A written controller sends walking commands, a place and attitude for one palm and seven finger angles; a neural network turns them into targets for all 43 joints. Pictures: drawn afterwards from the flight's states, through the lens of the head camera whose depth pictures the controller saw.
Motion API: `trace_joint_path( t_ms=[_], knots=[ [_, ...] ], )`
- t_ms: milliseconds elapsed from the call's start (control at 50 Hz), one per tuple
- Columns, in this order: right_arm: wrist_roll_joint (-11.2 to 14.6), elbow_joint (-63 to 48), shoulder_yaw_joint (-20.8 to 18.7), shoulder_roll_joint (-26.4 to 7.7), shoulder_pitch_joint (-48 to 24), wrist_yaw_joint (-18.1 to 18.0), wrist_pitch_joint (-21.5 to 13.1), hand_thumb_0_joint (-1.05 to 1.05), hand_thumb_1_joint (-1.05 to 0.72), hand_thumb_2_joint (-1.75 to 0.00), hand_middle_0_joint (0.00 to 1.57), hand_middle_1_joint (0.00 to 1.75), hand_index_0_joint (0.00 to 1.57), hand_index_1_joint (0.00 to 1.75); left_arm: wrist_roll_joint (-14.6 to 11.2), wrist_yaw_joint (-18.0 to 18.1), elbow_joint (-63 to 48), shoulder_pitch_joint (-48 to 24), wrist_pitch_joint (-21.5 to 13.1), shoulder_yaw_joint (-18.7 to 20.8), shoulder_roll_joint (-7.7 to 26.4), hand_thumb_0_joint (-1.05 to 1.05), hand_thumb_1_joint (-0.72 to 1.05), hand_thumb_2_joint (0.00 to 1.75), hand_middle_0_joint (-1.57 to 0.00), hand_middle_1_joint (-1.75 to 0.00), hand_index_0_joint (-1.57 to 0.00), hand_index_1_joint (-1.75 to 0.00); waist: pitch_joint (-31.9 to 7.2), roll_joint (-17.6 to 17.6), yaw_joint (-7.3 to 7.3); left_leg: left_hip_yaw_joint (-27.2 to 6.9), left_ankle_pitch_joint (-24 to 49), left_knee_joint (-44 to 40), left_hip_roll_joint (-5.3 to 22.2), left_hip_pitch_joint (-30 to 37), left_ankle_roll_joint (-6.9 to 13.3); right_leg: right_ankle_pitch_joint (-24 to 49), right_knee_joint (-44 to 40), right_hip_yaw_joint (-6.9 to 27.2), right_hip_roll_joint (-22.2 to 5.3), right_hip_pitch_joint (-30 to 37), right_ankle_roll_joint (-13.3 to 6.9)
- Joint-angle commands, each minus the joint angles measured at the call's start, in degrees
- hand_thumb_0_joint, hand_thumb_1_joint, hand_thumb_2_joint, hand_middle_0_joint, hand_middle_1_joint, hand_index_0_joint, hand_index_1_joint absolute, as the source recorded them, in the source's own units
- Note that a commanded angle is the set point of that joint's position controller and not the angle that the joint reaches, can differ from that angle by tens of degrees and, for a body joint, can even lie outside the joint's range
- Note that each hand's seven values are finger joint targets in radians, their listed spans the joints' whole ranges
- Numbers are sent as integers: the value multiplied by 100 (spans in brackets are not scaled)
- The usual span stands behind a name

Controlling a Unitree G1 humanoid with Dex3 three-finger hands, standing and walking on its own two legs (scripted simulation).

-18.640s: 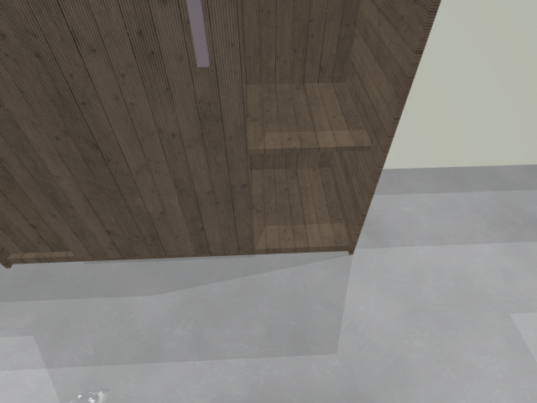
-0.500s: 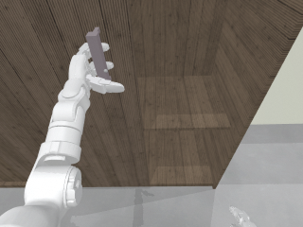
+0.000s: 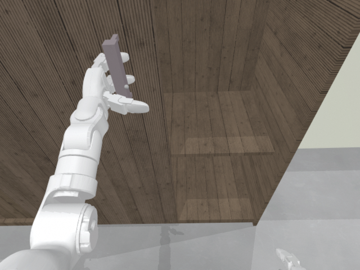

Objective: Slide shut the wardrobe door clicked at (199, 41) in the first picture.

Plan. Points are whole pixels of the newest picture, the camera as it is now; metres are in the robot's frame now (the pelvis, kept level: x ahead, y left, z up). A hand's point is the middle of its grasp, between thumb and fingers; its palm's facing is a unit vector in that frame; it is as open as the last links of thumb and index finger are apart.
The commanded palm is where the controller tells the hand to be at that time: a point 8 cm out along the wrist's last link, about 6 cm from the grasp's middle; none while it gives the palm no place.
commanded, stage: slide the fingers in behind the handle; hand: left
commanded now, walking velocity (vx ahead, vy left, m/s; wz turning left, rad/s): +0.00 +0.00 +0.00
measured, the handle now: (121, 74) +0.49 +0.15 +0.22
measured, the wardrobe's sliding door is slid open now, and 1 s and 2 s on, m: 0.42 0.42 0.42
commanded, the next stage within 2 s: grip the handle and tug to test in 0.14 s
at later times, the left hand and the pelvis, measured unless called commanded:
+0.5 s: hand (126, 86) +0.43 +0.12 +0.22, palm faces +0.05 -1.00 +0.00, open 12.9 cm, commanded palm +0.40 +0.17 +0.22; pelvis +0.01 +0.01 +0.00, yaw +0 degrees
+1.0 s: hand (125, 85) +0.43 +0.13 +0.22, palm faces +0.05 -1.00 +0.00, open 6.3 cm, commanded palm +0.40 +0.17 +0.22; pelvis +0.01 +0.01 +0.00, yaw +0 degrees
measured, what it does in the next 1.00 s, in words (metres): stands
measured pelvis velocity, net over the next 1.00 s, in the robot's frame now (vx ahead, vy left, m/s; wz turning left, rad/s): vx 0.01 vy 0.01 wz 0.00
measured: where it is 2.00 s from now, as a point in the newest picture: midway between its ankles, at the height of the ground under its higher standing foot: outside the picture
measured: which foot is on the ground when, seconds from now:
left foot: down 0.00-1.00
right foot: down 0.00-1.00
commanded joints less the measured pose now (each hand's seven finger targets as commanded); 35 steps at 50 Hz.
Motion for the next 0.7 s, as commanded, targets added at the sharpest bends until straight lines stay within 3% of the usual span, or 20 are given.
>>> trace_joint_path(
  t_ms=[0, 220, 240, 300, 360, 400, 500, 520, 540, 600, 640, 680],
  knots=[
    [-18, -835, -195, -592, -554, -31, -280, 0, -90, -90, 20, 30, 20, 30, -37, -112, -1650, -2988, -420, -66, 766, 0, -50, 30, -30, -120, -30, -120, -1846, -427, 7, -277, 1932, -73, -95, 550, 160, 1970, -49, 153, 80, 735, -41],
    [-50, -809, -197, -542, -595, -7, -235, 0, -90, -90, 20, 30, 20, 30, -29, -14, -1796, -3010, -278, -239, 478, 0, -50, 30, -30, -120, -30, -120, -1980, -340, 12, -340, 2416, 20, -67, 802, 119, 2223, 22, 126, 87, 671, -65],
    [-60, -799, -195, -570, -600, -8, -197, 0, -90, -90, 20, 30, 20, 30, -23, 10, -1686, -2831, -261, -104, 644, 0, -45, 32, -30, -121, -30, -121, -1903, -494, 72, -357, 2345, -6, -65, 681, 115, 2127, 2, 101, 89, 743, -77],
    [-57, -850, -196, -530, -658, 2, -193, 0, -90, -90, 20, 30, 20, 30, -12, 9, -1962, -2956, -273, -219, 504, 0, -31, 38, -32, -123, -32, -123, -2041, -300, 51, -353, 2505, 14, -69, 825, 109, 2265, 40, 120, 87, 741, -76],
    [-65, -860, -191, -541, -671, 20, -150, 0, -90, -90, 20, 30, 20, 30, -36, 22, -1926, -2677, -223, -143, 523, 0, -17, 44, -33, -125, -33, -125, -1999, -469, 92, -361, 2654, 19, -55, 787, 101, 2379, 48, 98, 98, 811, -74],
    [-60, -867, -186, -519, -708, 13, -144, 0, -90, -90, 20, 30, 20, 30, -47, 2, -2048, -2867, -206, -282, 401, 0, -8, 48, -35, -126, -35, -126, -1951, -418, 33, -345, 2602, 22, -63, 818, 105, 2369, 27, 104, 96, 752, -64],
    [-62, -887, -188, -524, -729, 10, -102, 0, -90, -90, 20, 30, 20, 30, -58, 21, -2069, -2676, -133, -213, 451, 0, 15, 58, -37, -129, -37, -129, -1978, -419, 76, -349, 2631, -1, -59, 805, 95, 2370, 21, 99, 100, 815, -68],
    [-67, -890, -193, -532, -725, 11, -109, 0, -90, -90, 20, 30, 20, 30, -57, 23, -2194, -2780, -139, -183, 506, 0, 20, 60, -38, -130, -38, -130, -2029, -363, 61, -336, 2671, 10, -65, 842, 102, 2428, 15, 111, 97, 821, -70],
    [-88, -883, -185, -554, -725, 7, -75, 0, -90, -90, 20, 30, 20, 30, -57, 43, -2060, -2573, -126, -25, 674, 0, 25, 62, -38, -131, -38, -131, -1975, -406, 136, -354, 2629, -7, -69, 709, 92, 2358, 13, 95, 87, 913, -88],
    [-60, -881, -186, -544, -726, -1, -60, 0, -90, -90, 20, 30, 20, 30, -73, -2, -2057, -2658, -84, -207, 480, 0, 39, 68, -40, -133, -40, -133, -1910, -448, 52, -339, 2595, -16, -61, 759, 103, 2381, -7, 96, 101, 819, -66],
    [-87, -873, -192, -573, -717, -7, -29, 0, -90, -90, 20, 30, 20, 30, -78, 26, -1965, -2481, -66, 38, 728, 0, 48, 72, -41, -134, -41, -134, -1910, -446, 139, -332, 2534, -27, -77, 649, 101, 2332, -12, 90, 94, 921, -82],
    [-74, -878, -182, -558, -722, -17, -25, 0, -90, -90, 20, 30, 20, 30, -90, 8, -1971, -2621, -61, 16, 715, 0, 57, 76, -42, -135, -42, -135, -1889, -484, 89, -322, 2455, -44, -84, 642, 113, 2344, -25, 103, 94, 898, -65]
  ],
)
